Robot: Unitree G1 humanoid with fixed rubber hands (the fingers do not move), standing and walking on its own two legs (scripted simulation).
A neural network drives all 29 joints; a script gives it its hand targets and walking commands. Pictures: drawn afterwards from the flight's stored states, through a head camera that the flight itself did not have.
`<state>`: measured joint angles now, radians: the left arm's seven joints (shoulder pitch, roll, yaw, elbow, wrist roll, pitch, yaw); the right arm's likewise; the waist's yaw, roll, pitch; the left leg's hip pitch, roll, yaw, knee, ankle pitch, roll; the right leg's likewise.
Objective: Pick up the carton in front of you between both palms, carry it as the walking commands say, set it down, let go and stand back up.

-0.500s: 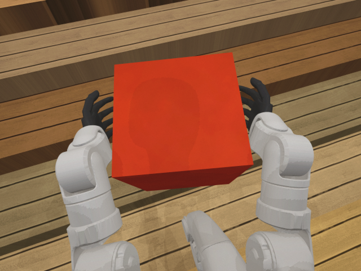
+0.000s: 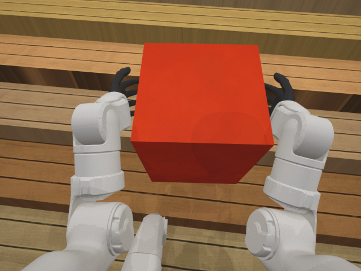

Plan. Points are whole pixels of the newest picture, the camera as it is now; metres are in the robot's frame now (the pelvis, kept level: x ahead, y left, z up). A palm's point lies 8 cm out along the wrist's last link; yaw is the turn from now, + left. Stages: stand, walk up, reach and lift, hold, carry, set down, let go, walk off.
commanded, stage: carry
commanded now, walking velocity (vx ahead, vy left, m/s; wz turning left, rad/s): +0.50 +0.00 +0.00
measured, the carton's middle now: (196, 123) +0.39 +0.04 +0.12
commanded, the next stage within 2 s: none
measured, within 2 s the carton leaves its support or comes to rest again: neither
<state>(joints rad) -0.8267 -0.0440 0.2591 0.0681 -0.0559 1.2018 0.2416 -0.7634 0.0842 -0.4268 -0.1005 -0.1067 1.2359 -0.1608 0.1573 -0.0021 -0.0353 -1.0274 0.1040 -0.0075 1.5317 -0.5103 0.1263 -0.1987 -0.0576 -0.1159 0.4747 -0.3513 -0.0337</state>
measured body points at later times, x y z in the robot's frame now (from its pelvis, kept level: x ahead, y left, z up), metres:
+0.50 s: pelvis +0.33 +0.03 +0.13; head +0.36 +0.03 +0.58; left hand +0.72 +0.18 +0.33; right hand +0.73 -0.12 +0.33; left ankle +0.20 +0.16 -0.52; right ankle +0.24 -0.03 -0.60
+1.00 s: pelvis +0.72 +0.04 +0.26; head +0.81 +0.02 +0.70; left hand +1.13 +0.10 +0.33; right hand +1.05 -0.21 +0.35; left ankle +0.53 +0.08 -0.45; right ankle +0.90 -0.07 -0.33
